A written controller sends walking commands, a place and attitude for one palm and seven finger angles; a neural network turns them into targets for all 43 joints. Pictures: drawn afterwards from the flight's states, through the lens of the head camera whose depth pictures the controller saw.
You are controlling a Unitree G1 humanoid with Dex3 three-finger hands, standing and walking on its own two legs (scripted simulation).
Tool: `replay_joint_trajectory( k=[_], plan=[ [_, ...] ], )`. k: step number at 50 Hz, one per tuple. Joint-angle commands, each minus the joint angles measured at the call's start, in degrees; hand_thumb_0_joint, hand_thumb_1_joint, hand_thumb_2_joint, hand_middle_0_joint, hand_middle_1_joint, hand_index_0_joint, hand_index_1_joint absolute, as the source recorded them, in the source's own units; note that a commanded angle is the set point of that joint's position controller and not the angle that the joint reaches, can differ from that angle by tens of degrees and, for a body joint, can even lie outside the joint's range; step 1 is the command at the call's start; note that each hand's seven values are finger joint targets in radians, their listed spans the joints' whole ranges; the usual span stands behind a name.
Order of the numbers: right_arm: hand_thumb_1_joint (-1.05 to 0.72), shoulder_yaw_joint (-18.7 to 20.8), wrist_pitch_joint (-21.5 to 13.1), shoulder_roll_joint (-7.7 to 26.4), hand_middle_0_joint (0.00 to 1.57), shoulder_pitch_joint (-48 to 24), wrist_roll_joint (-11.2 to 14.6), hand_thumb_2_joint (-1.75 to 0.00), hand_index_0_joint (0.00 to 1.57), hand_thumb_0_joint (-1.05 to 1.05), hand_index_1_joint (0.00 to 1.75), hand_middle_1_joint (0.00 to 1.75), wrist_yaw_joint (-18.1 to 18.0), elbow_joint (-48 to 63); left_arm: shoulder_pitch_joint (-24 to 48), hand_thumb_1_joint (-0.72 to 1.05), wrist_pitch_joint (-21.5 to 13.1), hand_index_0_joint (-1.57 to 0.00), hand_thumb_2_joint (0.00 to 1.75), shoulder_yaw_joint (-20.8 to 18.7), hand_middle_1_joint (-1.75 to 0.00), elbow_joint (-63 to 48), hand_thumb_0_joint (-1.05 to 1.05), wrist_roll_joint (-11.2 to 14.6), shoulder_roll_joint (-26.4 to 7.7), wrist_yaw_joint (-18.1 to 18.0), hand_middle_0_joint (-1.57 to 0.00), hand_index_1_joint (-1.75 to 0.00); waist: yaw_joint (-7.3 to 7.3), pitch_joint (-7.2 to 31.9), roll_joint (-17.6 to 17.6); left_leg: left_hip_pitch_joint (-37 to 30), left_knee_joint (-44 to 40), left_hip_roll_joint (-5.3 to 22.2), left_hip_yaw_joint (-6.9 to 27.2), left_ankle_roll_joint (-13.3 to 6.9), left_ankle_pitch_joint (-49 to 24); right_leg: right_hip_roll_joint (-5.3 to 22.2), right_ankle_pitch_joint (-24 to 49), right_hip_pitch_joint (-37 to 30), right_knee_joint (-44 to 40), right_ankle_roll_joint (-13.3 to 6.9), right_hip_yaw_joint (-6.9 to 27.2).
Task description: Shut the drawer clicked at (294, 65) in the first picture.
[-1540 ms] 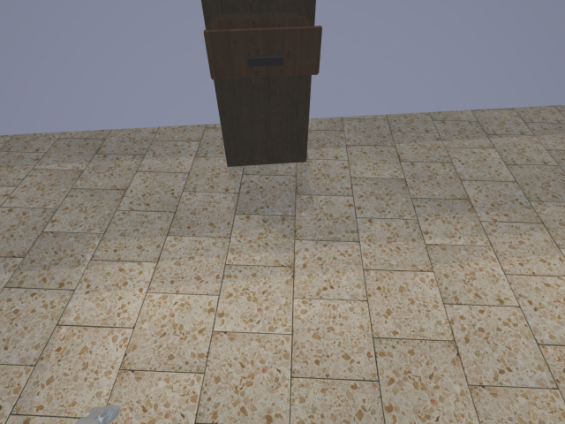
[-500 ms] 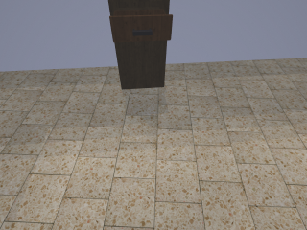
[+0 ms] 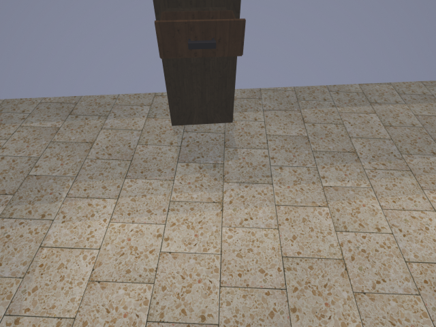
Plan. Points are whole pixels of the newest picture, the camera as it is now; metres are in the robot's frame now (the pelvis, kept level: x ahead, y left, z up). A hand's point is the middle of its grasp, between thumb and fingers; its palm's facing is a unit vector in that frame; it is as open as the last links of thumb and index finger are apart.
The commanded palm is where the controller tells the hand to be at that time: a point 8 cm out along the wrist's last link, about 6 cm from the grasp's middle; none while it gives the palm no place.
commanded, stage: walk to a spot facing it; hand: left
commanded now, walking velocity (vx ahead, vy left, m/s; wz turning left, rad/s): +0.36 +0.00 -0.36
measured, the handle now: (201, 42) +1.26 +0.14 -0.04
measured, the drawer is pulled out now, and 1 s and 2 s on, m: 0.29 0.29 0.29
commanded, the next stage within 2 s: turn to face it in 1.52 s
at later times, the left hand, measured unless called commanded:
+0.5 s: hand out of the picture +0.13 +0.14 -0.19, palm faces -0.05 -0.98 -0.21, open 7.4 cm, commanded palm none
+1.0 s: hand (169, 255) +0.33 +0.15 -0.20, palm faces -0.13 -0.98 -0.15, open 7.4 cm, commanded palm none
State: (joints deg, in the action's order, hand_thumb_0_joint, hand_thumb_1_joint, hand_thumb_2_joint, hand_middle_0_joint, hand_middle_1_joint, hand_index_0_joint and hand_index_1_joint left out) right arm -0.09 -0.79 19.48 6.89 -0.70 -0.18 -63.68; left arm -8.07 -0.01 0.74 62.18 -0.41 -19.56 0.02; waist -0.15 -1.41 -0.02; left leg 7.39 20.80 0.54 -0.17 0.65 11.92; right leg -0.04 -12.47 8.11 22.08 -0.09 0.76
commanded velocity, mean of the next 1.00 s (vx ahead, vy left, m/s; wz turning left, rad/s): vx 0.37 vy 0.00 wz -0.20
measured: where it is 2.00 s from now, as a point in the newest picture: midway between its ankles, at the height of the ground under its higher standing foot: (255, 231)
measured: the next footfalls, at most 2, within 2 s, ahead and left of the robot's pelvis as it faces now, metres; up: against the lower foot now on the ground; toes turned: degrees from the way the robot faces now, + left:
right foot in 0.40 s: +0.11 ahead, -0.12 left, +0.00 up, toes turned -12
left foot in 0.88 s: +0.47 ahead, +0.02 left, +0.00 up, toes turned -3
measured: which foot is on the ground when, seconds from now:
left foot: down 0.00-0.42, up 0.44-0.86, down 0.88-1.00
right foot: down 0.00-0.26, up 0.28-0.38, down 0.40-0.90, up 0.92-1.00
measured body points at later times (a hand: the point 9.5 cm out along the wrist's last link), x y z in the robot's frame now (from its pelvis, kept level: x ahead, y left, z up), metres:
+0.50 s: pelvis +0.11 -0.05 -0.02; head +0.12 -0.06 +0.43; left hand +0.13 +0.19 -0.17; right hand +0.02 -0.27 -0.18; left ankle +0.02 +0.10 -0.68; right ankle +0.08 -0.11 -0.75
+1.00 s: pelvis +0.35 -0.03 -0.03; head +0.37 -0.01 +0.42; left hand +0.34 +0.20 -0.19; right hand +0.39 -0.26 -0.16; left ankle +0.43 +0.02 -0.75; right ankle +0.20 -0.12 -0.64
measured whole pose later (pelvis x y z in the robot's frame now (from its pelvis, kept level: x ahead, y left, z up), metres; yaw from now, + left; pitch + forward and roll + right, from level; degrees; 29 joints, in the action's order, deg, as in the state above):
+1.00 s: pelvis +0.35 -0.03 -0.03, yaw -14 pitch -2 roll +0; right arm 2.1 -4.4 7.5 9.2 -1.5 -0.2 -58.2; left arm -23.2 -2.0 -2.7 64.6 -0.8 -8.8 -0.7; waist 1.6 -3.1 -2.0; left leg 20.7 36.5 1.4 -11.1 -5.2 14.3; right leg 1.3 -22.4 18.1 73.6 -2.4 -0.1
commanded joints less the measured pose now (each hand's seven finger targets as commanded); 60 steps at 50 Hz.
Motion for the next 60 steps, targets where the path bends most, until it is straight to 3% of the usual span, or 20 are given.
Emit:
replay_joint_trajectory(
  k=[1, 5, 8, 12, 15, 18, 19, 20, 21, 22, 25, 30, 39, 42, 43, 44, 45, 48, 52, 60],
  plan=[
    [-0.9, 1.1, -0.8, 7.4, 0.2, -1.2, 0.0, -0.9, 0.2, 0.0, 0.3, 0.3, -0.6, 2.8, 0.5, 0.9, -1.0, -0.2, 0.9, -1.8, -0.3, -2.5, 0.0, -0.1, -7.5, -0.8, -0.2, -0.3, 0.25, 3.9, -0.1, -1.4, -2.8, 6.5, 4.6, -1.5, -6.0, 6.6, 5.9, 0.0, -3.9, -1.1, 5.8],
    [-0.9, 1.0, 0.4, 4.6, 0.2, 3.3, -0.7, -0.9, 0.2, 0.0, 0.3, 0.3, 0.0, 2.3, -4.0, 0.9, 0.6, -0.2, 0.9, -1.8, -0.3, -2.0, 0.0, -0.8, -5.2, 0.0, -0.2, -0.3, 0.41, -2.1, -2.0, 3.9, -1.4, 5.1, 3.1, -1.5, 17.1, 4.9, -18.5, 6.0, -4.4, -2.2, 8.8],
    [-0.9, 1.8, 0.3, 5.2, 0.2, 4.6, -0.8, -0.9, 0.2, 0.0, 0.3, 0.3, 0.0, 3.0, -5.8, 0.9, 0.6, -0.2, 0.9, -2.5, -0.3, -3.2, 0.0, -1.0, -4.7, 0.7, -0.2, -0.3, 0.54, -6.6, -1.1, 6.3, -0.5, 6.0, 3.8, -2.5, 23.1, 3.3, -22.4, 10.7, -1.9, -3.4, 9.5],
    [-0.9, 3.2, -1.2, 7.0, 0.2, 11.7, -0.6, -0.9, 0.2, 0.0, 0.3, 0.3, -0.6, 2.6, -6.3, 0.9, -0.8, -0.2, 0.9, -2.7, -0.3, -5.2, 0.0, -0.8, -0.2, 1.2, -0.2, -0.3, -1.76, -5.8, 8.5, -4.3, -5.8, 15.4, 13.5, -8.1, 17.6, -1.8, -10.7, 21.0, 16.0, -2.5, 1.0],
    [-0.9, 3.9, -2.3, 5.5, 0.2, 17.3, -0.5, -0.9, 0.2, 0.0, 0.3, 0.3, -0.9, 1.5, -0.4, 0.9, -1.8, -0.2, 0.9, -3.1, -0.3, -8.5, 0.0, -0.7, 1.2, 1.2, -0.2, -0.3, -4.19, -7.7, 9.1, -11.2, -6.6, 21.6, 15.3, -13.0, -1.6, 2.6, -17.8, 30.6, 25.2, -1.2, -0.7],
    [-0.9, 3.5, -2.4, 3.6, 0.2, 13.0, -0.9, -0.9, 0.2, 0.0, 0.3, 0.3, -1.0, 2.1, -7.4, 0.9, -2.3, -0.2, 0.9, -3.6, -0.3, -6.2, 0.0, -0.7, 3.4, 1.8, -0.2, -0.3, 0.63, -5.7, 5.2, -1.0, 0.6, 17.1, 3.5, -8.1, -6.9, 2.8, -12.3, 13.6, 13.7, -1.8, -4.4],
    [-0.9, 3.3, -2.5, 3.2, 0.2, 10.4, -0.7, -0.9, 0.2, 0.0, 0.3, 0.3, -0.9, 2.6, -16.6, 0.9, -2.5, -0.2, 0.9, -4.1, -0.3, -3.0, 0.0, -0.9, 3.6, 1.9, -0.2, -0.3, 5.27, -1.5, 2.4, 5.4, 11.8, 12.8, -2.3, -5.4, -7.0, 0.7, -4.2, -0.3, 6.8, -2.3, -5.8],
    [-0.9, 2.8, -2.9, 0.0, 0.2, 9.2, 0.2, -0.9, 0.2, 0.0, 0.3, 0.3, -0.5, 4.0, -26.3, 0.9, -3.2, -0.2, 0.9, -5.3, -0.3, 0.2, 0.0, -1.3, -1.7, 1.1, -0.2, -0.3, 8.94, 2.6, -12.0, 17.9, 29.2, 6.5, -8.4, -2.2, -0.9, 9.3, -7.5, -13.1, 0.0, -5.6, 9.3],
    [-0.9, 2.1, -3.5, -2.9, 0.2, 6.0, 0.2, -0.9, 0.2, 0.0, 0.3, 0.3, 0.0, 7.0, -32.2, 0.9, -3.6, -0.2, 0.9, -6.2, -0.3, 1.9, 0.0, -0.6, -5.8, 0.2, -0.2, -0.3, 9.57, 1.9, -22.0, 29.6, 42.0, 1.0, -8.5, -0.7, 19.0, 20.7, -1.6, -16.8, -8.5, -10.1, 30.3],
    [-0.9, 2.7, -3.6, -1.2, 0.2, 5.0, 0.0, -0.9, 0.2, 0.0, 0.3, 0.3, 0.0, 7.1, -31.7, 0.9, -3.7, -0.2, 0.9, -5.9, -0.3, 2.0, 0.0, -0.1, -5.2, -0.5, -0.2, -0.3, 8.8, 1.7, -16.1, 32.4, 47.8, 3.0, -3.1, -1.5, 19.2, 22.0, 1.8, -17.4, -8.3, -13.0, 32.8],
    [-0.9, 2.9, -3.2, -4.3, 0.2, 3.1, -0.4, -0.9, 0.2, 0.0, 0.3, 0.3, 0.2, 5.6, -22.7, 0.9, -3.9, -0.2, 0.9, -4.5, -0.3, -0.4, 0.0, -0.7, 0.8, -1.0, -0.2, -0.3, 4.43, -5.9, -1.4, 33.0, 49.3, 7.4, -1.3, -0.7, 9.5, 19.2, 7.5, -6.2, -8.0, -12.9, 22.1],
    [-0.9, 3.2, -1.3, -7.2, 0.2, 5.9, -0.5, -0.9, 0.2, 0.0, 0.3, 0.3, 1.0, 4.8, -22.1, 0.9, -5.0, -0.2, 0.9, -3.4, -0.3, 0.6, 0.0, -0.8, 4.3, -1.2, -0.2, -0.3, 0.52, -6.4, -5.5, 31.4, 43.2, 6.8, -4.5, 1.2, 0.5, 12.5, 19.3, -2.4, -10.1, -9.3, 7.8],
    [-0.9, 2.8, -2.5, -8.1, 0.2, -4.2, 0.2, -0.9, 0.2, 0.0, 0.3, 0.3, 1.9, 10.0, -23.3, 0.9, -5.2, -0.2, 0.9, -3.7, -0.3, 2.3, 0.0, -0.9, 4.4, -2.2, -0.2, -0.3, 1.54, -8.2, -7.2, 23.1, 20.7, 3.4, -7.9, -1.6, -4.4, 11.1, 36.0, -5.8, -8.6, -7.7, 3.0],
    [-0.9, 4.0, -3.3, -5.2, 0.2, 11.6, -0.4, -0.9, 0.2, 0.0, 0.3, 0.3, 0.6, 5.5, -21.1, 0.9, -5.3, -0.2, 0.9, -4.4, -0.3, 1.8, 0.0, -0.8, 2.2, -2.3, -0.2, -0.3, -5.82, 1.1, -6.1, 3.3, 12.9, -0.7, -8.7, -4.3, -4.4, 9.9, 48.7, -6.0, 11.0, -5.9, 0.3],
    [-0.9, 4.8, -3.3, -1.3, 0.2, 20.9, -0.8, -0.9, 0.2, 0.0, 0.3, 0.3, 0.1, 3.0, -20.9, 0.9, -5.3, -0.2, 0.9, -4.5, -0.3, 1.4, 0.0, -0.5, 3.2, -2.0, -0.2, -0.3, -9.14, 6.8, -2.0, -9.8, 12.3, 3.6, -3.3, -5.5, -6.5, 7.8, 35.5, 1.1, 23.5, -4.7, -0.7],
    [-0.9, 6.3, -3.4, 4.7, 0.2, 26.0, -1.8, -0.9, 0.2, 0.0, 0.3, 0.3, -0.4, 2.2, -26.0, 0.9, -4.8, -0.2, 0.9, -4.5, -0.3, 0.6, 0.0, 0.3, 6.8, -1.3, -0.2, -0.3, -8.12, 14.7, 13.1, -23.0, 7.2, 20.0, 20.2, -11.1, -5.9, -1.6, -1.5, 15.3, 43.4, -2.4, -4.4],
    [-0.9, 6.4, -2.9, 6.0, 0.2, 25.7, -0.8, -0.9, 0.2, 0.0, 0.3, 0.3, -0.6, 2.2, -24.6, 0.9, -5.1, -0.2, 0.9, -4.1, -0.3, -0.9, 0.0, 0.4, 7.7, -1.1, -0.2, -0.3, -6.31, 14.9, 15.0, -20.8, -3.6, 27.0, 34.0, -14.7, -2.0, -3.6, -18.9, 21.9, 57.1, -3.0, 0.3],
    [-0.9, 4.0, -3.6, -4.1, 0.2, 11.5, -0.3, -0.9, 0.2, 0.0, 0.3, 0.3, -0.9, 5.4, -16.3, 0.9, -3.7, -0.2, 0.9, -4.1, -0.3, -1.7, 0.0, -0.8, 8.0, -0.2, -0.2, -0.3, -1.32, -3.5, 1.4, 4.7, -10.2, 22.2, 19.9, -11.4, 13.3, 5.1, -7.0, 25.7, 58.9, -2.7, 1.7],
    [-0.9, 3.1, -5.0, -7.1, 0.2, 10.7, -0.3, -0.9, 0.2, 0.0, 0.3, 0.3, -0.9, 4.4, -19.0, 0.9, -0.7, -0.2, 0.9, -4.3, -0.3, -1.4, 0.0, -1.8, 11.0, 0.5, -0.2, -0.3, 2.97, -4.3, 5.0, 14.1, -11.6, 15.7, 2.5, -7.9, 4.5, 6.8, -1.1, 21.2, 51.0, -1.0, 0.5],
    [-0.9, 3.4, -5.7, -5.3, 0.2, 18.4, 0.1, -0.9, 0.2, 0.0, 0.3, 0.3, -1.4, 2.8, -7.0, 0.9, 0.3, -0.2, 0.9, -5.2, -0.3, -6.0, 0.0, -1.6, 8.6, 1.4, -0.2, -0.3, 0.48, -5.6, 2.5, -0.8, -13.1, 15.9, -2.7, -7.2, -6.5, 8.2, 9.0, 34.6, 38.1, 1.2, -0.7]
  ],
)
